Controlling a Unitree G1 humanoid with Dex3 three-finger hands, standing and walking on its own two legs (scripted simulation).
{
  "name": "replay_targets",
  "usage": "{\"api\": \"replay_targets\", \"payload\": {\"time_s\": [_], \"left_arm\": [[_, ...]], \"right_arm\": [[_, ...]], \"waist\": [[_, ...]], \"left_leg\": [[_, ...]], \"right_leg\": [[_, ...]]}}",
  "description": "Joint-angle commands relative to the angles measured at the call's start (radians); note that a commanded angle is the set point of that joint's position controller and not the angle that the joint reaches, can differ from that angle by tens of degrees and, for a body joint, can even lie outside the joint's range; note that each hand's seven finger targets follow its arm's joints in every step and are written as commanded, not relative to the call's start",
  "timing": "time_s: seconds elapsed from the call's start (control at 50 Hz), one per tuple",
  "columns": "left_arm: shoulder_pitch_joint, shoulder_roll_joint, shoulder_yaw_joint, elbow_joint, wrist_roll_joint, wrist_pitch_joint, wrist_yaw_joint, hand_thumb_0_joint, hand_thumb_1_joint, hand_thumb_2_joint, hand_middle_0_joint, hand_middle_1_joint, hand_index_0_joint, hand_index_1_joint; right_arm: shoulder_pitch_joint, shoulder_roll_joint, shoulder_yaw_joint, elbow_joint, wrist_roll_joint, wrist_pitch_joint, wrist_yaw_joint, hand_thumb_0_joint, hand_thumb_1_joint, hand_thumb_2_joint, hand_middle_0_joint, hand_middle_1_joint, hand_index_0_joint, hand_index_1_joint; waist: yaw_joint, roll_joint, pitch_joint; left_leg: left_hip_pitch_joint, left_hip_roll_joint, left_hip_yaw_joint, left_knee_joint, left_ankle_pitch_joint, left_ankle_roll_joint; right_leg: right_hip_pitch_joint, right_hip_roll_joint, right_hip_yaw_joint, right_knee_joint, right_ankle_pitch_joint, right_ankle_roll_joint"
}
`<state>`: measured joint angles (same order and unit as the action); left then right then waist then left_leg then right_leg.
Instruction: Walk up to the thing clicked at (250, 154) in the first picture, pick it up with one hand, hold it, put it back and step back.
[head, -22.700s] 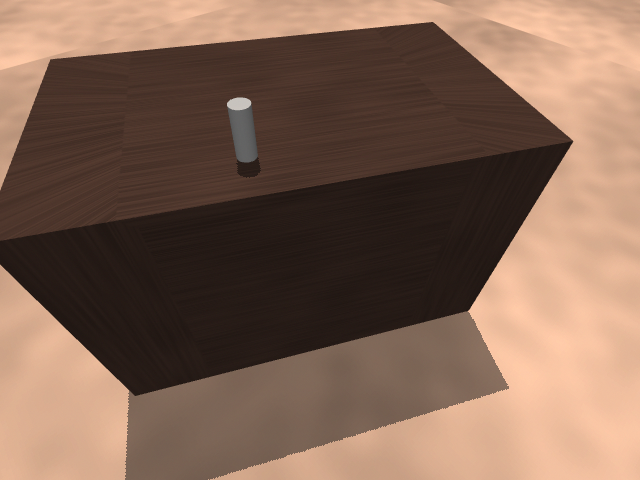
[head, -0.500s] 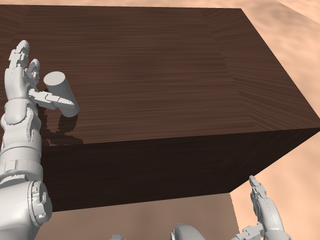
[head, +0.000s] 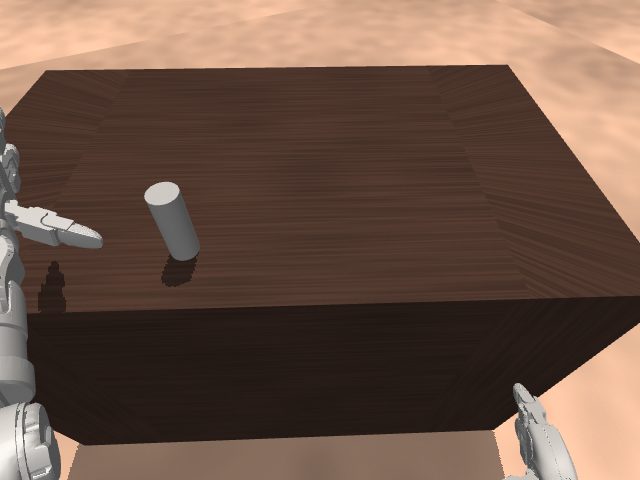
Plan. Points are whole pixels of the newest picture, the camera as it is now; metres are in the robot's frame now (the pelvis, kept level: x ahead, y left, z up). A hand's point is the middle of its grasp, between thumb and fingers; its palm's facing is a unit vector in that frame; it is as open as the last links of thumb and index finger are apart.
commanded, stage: sink last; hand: left
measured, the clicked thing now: (174, 223) +0.45 +0.19 +0.06
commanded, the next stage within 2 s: home in 0.88 s
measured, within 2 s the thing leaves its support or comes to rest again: neither
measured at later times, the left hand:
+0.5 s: hand out of the picture +0.18 +0.27 +0.15, palm faces +0.42 -0.81 -0.41, open 17.5 cm
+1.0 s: hand out of the picture +0.16 +0.27 +0.17, palm faces +0.42 -0.78 -0.46, open 17.5 cm
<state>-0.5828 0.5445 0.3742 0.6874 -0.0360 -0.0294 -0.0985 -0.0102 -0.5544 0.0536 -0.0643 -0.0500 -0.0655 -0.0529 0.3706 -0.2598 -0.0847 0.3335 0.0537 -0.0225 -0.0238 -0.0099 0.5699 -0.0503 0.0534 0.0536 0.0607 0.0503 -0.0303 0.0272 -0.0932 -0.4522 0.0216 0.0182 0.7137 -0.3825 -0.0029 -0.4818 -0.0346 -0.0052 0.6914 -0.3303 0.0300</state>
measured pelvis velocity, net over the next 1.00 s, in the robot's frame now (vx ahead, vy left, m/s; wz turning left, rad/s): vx -0.02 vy -0.01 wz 0.03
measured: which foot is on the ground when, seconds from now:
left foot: down 0.00-1.00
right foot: down 0.00-1.00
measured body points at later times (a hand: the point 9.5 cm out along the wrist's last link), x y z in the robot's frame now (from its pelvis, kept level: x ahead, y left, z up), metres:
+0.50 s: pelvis +0.00 -0.01 +0.01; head -0.01 -0.03 +0.46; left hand +0.16 +0.31 +0.18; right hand +0.16 -0.27 -0.06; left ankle -0.02 +0.12 -0.72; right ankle +0.01 -0.14 -0.72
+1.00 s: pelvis -0.02 -0.01 +0.02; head -0.03 -0.03 +0.47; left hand +0.13 +0.31 +0.19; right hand +0.14 -0.28 -0.05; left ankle -0.02 +0.12 -0.72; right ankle +0.01 -0.14 -0.72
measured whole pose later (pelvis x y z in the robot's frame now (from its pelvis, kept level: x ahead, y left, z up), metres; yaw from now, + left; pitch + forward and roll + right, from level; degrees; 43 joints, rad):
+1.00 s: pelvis -0.02 -0.01 +0.02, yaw +2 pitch -4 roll +0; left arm 0.46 0.38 0.39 -0.24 -0.06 -0.30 0.03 -0.01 -0.55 0.03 -0.07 -0.06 -0.07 -0.05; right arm 0.33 -0.24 -0.18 0.51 0.03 -0.14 -0.05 -0.01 0.51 -0.06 0.05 0.05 0.06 0.05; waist 0.05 0.05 0.03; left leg -0.19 0.01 -0.01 0.52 -0.27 -0.01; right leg -0.21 -0.05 -0.04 0.52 -0.24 0.02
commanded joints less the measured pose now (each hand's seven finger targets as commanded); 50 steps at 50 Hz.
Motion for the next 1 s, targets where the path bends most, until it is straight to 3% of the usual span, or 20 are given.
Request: {"api": "replay_targets", "payload": {"time_s": [0.0,0.04,0.1,0.12,0.14,0.16,0.18,0.22,0.24,0.34,0.36,0.42,0.44,0.48,0.52,0.56,0.58,0.78,0.92,0.98], "left_arm": [[-0.245,0.202,0.011,-0.368,-0.008,-0.066,0.028,0.0,-0.544,0.049,-0.052,-0.028,-0.038,-0.043],[-0.078,0.198,0.035,-0.377,-0.017,-0.056,0.046,0.0,-0.555,0.045,-0.056,-0.036,-0.045,-0.048],[-0.017,0.153,0.004,-0.622,-0.022,-0.071,0.066,0.0,-0.556,0.04,-0.057,-0.039,-0.049,-0.046],[0.068,0.147,0.007,-0.66,-0.025,-0.071,0.077,0.0,-0.551,0.038,-0.056,-0.044,-0.053,-0.047],[0.162,0.184,0.062,-0.706,-0.029,-0.071,0.095,0.0,-0.558,0.037,-0.058,-0.045,-0.054,-0.049],[0.212,0.183,0.067,-0.792,-0.034,-0.076,0.105,0.0,-0.548,0.034,-0.054,-0.043,-0.053,-0.044],[0.264,0.153,0.055,-0.888,-0.036,-0.086,0.111,0.0,-0.545,0.035,-0.053,-0.044,-0.053,-0.045],[0.374,0.118,0.061,-0.989,-0.044,-0.098,0.129,0.0,-0.547,0.033,-0.055,-0.049,-0.057,-0.048],[0.465,0.134,0.1,-1.003,-0.049,-0.102,0.14,0.0,-0.55,0.034,-0.055,-0.048,-0.054,-0.048],[0.713,0.094,0.124,-1.182,-0.057,-0.138,0.154,0.0,-0.534,0.035,-0.049,-0.048,-0.05,-0.047],[0.801,0.047,0.098,-1.132,-0.055,-0.14,0.15,0.0,-0.538,0.033,-0.051,-0.052,-0.055,-0.049],[0.912,0.008,0.074,-1.227,-0.054,-0.169,0.143,0.0,-0.526,0.026,-0.048,-0.047,-0.054,-0.042],[0.977,-0.007,0.07,-1.194,-0.052,-0.172,0.142,0.0,-0.53,0.032,-0.048,-0.049,-0.051,-0.046],[1.015,-0.003,0.078,-1.239,-0.051,-0.188,0.14,0.0,-0.531,0.028,-0.049,-0.049,-0.053,-0.045],[0.993,-0.019,0.055,-1.247,-0.045,-0.201,0.14,0.0,-0.539,0.03,-0.05,-0.05,-0.053,-0.048],[0.962,-0.018,0.049,-1.258,-0.038,-0.213,0.144,0.0,-0.534,0.03,-0.049,-0.049,-0.052,-0.047],[0.969,-0.018,0.051,-1.237,-0.035,-0.217,0.146,0.0,-0.535,0.033,-0.049,-0.052,-0.052,-0.049],[1.002,0.018,0.105,-1.238,-0.032,-0.293,0.15,0.0,-0.54,0.034,-0.049,-0.052,-0.053,-0.05],[0.983,0.02,0.139,-1.059,-0.039,-0.322,0.145,0.0,-0.57,0.039,-0.059,-0.06,-0.06,-0.06],[0.978,-0.013,0.104,-1.054,-0.037,-0.335,0.139,0.0,-0.492,0.097,-0.059,-0.065,-0.06,-0.065]], "right_arm": [[-0.055,-0.034,0.006,-0.092,-0.004,-0.055,0.021,0.0,0.578,-0.052,0.051,0.054,0.052,0.054],[-0.077,-0.127,-0.074,-0.094,-0.002,-0.057,0.009,0.0,0.558,-0.056,0.051,0.054,0.052,0.054],[-0.096,-0.113,-0.049,-0.084,-0.007,-0.057,0.003,0.0,0.549,-0.058,0.051,0.054,0.052,0.054],[-0.093,-0.137,-0.071,-0.085,-0.004,-0.058,-0.004,0.0,0.546,-0.059,0.051,0.054,0.052,0.054],[-0.097,-0.176,-0.113,-0.088,-0.001,-0.055,-0.015,0.0,0.539,-0.06,0.051,0.054,0.052,0.054],[-0.104,-0.199,-0.132,-0.098,-0.002,-0.053,-0.024,0.0,0.544,-0.058,0.051,0.054,0.052,0.054],[-0.09,-0.14,-0.081,-0.074,-0.004,-0.049,-0.024,0.0,0.547,-0.057,0.051,0.054,0.052,0.054],[-0.08,-0.109,-0.076,-0.047,0.0,-0.048,-0.033,0.0,0.536,-0.06,0.052,0.054,0.052,0.055],[-0.073,-0.139,-0.113,-0.03,0.001,-0.044,-0.041,0.0,0.535,-0.059,0.052,0.054,0.052,0.054],[-0.055,-0.101,-0.108,-0.025,-0.005,-0.044,-0.042,0.0,0.55,-0.054,0.052,0.054,0.052,0.055],[-0.067,-0.113,-0.114,-0.053,-0.009,-0.051,-0.043,0.0,0.539,-0.057,0.052,0.055,0.052,0.055],[-0.082,-0.079,-0.1,-0.032,-0.009,-0.06,-0.035,0.0,0.545,-0.055,0.052,0.055,0.053,0.055],[-0.106,-0.116,-0.126,-0.081,-0.009,-0.069,-0.04,0.0,0.545,-0.055,0.052,0.055,0.053,0.055],[-0.087,-0.097,-0.113,-0.047,-0.012,-0.079,-0.037,0.0,0.54,-0.056,0.052,0.055,0.053,0.055],[-0.108,-0.132,-0.146,-0.056,-0.017,-0.096,-0.045,0.0,0.535,-0.057,0.052,0.055,0.053,0.055],[-0.106,-0.091,-0.111,-0.034,-0.021,-0.11,-0.046,0.0,0.537,-0.056,0.053,0.055,0.053,0.055],[-0.094,-0.117,-0.139,-0.03,-0.026,-0.117,-0.051,0.0,0.538,-0.056,0.052,0.055,0.052,0.055],[-0.115,-0.084,-0.12,0.014,-0.026,-0.178,-0.042,0.0,0.533,-0.057,0.052,0.055,0.052,0.055],[-0.154,-0.154,-0.17,-0.022,-0.024,-0.185,-0.037,0.0,0.497,-0.067,0.052,0.055,0.052,0.055],[-0.144,-0.129,-0.145,-0.014,-0.019,-0.191,-0.032,0.0,0.413,-0.148,0.104,0.135,0.104,0.135]], "waist": [[0.05,0.095,-0.236],[0.046,0.05,-0.235],[0.053,0.062,-0.26],[0.047,0.047,-0.254],[0.062,0.04,-0.252],[0.057,0.02,-0.218],[0.073,0.012,-0.215],[0.069,0.037,-0.162],[0.068,0.034,-0.134],[0.072,0.046,-0.038],[0.058,0.005,-0.006],[0.077,0.032,-0.001],[0.07,-0.014,0.002],[0.076,0.011,0.031],[0.05,-0.021,0.052],[0.052,-0.008,0.074],[0.04,-0.026,0.061],[0.086,0.024,0.114],[0.086,-0.055,0.118],[0.088,-0.031,0.127]], "left_leg": [[0.133,-0.012,0.009,-0.115,0.376,-0.008],[0.154,-0.008,0.005,-0.126,0.362,-0.005],[0.192,-0.01,0.007,-0.127,0.385,-0.005],[0.206,-0.006,0.003,-0.135,0.396,-0.008],[0.209,-0.01,0.004,-0.14,0.395,-0.007],[0.197,-0.015,0.009,-0.146,0.358,-0.002],[0.196,-0.017,0.01,-0.149,0.349,0.001],[0.194,-0.02,0.013,-0.166,0.321,0.0],[0.19,-0.021,0.014,-0.176,0.309,-0.001],[0.17,-0.031,0.026,-0.189,0.266,0.008],[0.167,-0.029,0.022,-0.196,0.255,0.011],[0.172,-0.03,0.021,-0.202,0.249,0.012],[0.179,-0.029,0.018,-0.204,0.252,0.015],[0.171,-0.034,0.022,-0.205,0.232,0.017],[0.177,-0.032,0.017,-0.218,0.189,0.021],[0.169,-0.035,0.012,-0.236,0.135,0.023],[0.176,-0.034,0.009,-0.239,0.132,0.025],[0.163,-0.048,0.018,-0.291,0.063,0.022],[0.186,-0.037,0.006,-0.323,0.11,0.02],[0.197,-0.033,0.006,-0.35,0.092,0.019]], "right_leg": [[0.155,0.029,-0.055,-0.07,0.29,-0.046],[0.162,0.032,-0.057,-0.086,0.277,-0.044],[0.191,0.031,-0.057,-0.094,0.299,-0.043],[0.195,0.036,-0.063,-0.096,0.299,-0.043],[0.216,0.033,-0.062,-0.103,0.301,-0.044],[0.216,0.03,-0.061,-0.119,0.282,-0.038],[0.227,0.028,-0.06,-0.121,0.281,-0.037],[0.221,0.028,-0.058,-0.131,0.253,-0.038],[0.218,0.028,-0.058,-0.138,0.243,-0.038],[0.22,0.016,-0.053,-0.171,0.222,-0.03],[0.218,0.019,-0.058,-0.177,0.211,-0.027],[0.219,0.016,-0.06,-0.177,0.199,-0.032],[0.227,0.018,-0.063,-0.184,0.2,-0.029],[0.214,0.013,-0.061,-0.19,0.188,-0.028],[0.197,0.017,-0.062,-0.2,0.145,-0.025],[0.187,0.016,-0.062,-0.211,0.095,-0.025],[0.191,0.018,-0.062,-0.214,0.093,-0.023],[0.246,0.006,-0.06,-0.274,0.016,-0.028],[0.295,0.017,-0.067,-0.296,0.062,-0.024],[0.295,0.024,-0.071,-0.299,0.051,-0.025]]}}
